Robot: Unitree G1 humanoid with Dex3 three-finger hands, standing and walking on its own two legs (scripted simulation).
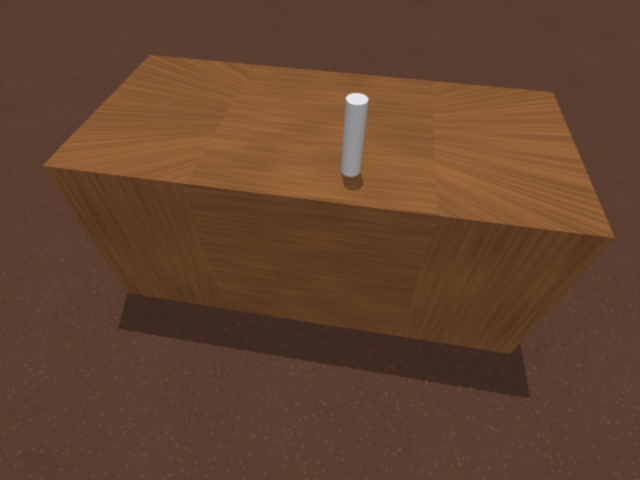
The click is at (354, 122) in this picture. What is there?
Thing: slim round
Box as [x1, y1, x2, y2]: [341, 93, 367, 176]
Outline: 360,93 352,93 347,95 345,102 341,172 348,176 356,175 359,172 367,107 367,97
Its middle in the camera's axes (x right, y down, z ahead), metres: +0.08 -0.22 +0.92
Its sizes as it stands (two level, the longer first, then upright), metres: 0.049 0.049 0.199
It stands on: a support 0.60 m high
